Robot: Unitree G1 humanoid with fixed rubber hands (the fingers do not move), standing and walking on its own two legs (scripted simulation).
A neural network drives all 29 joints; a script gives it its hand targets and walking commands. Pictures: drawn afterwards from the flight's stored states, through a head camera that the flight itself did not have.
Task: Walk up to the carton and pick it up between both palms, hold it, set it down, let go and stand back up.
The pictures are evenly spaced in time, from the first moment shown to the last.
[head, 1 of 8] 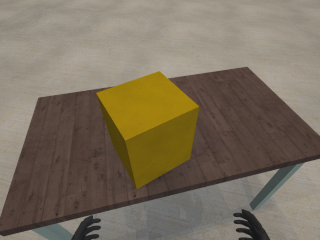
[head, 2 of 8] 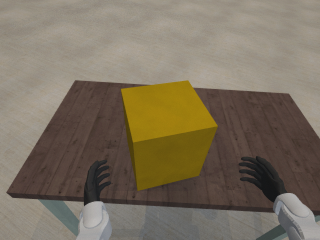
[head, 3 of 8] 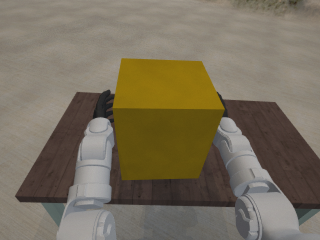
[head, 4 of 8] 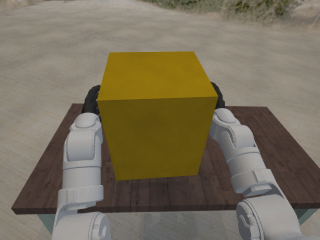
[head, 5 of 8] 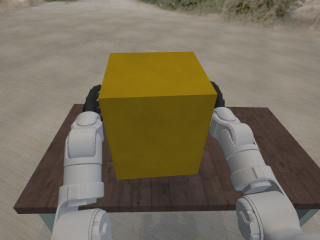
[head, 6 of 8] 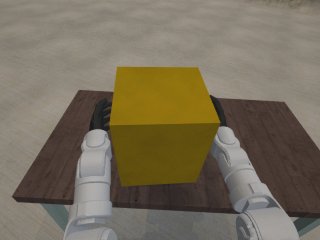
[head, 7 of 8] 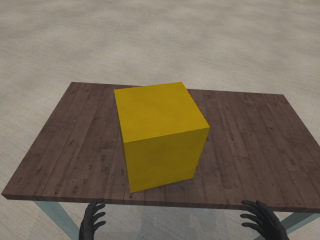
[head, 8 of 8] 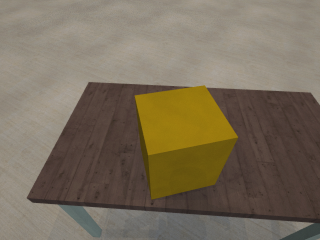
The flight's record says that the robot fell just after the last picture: no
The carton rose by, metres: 0.19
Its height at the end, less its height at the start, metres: +0.00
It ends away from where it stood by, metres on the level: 0.01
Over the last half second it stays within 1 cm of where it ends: yes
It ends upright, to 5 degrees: yes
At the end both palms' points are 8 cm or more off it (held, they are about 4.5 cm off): yes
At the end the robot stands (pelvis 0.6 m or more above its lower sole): yes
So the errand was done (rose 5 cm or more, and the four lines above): yes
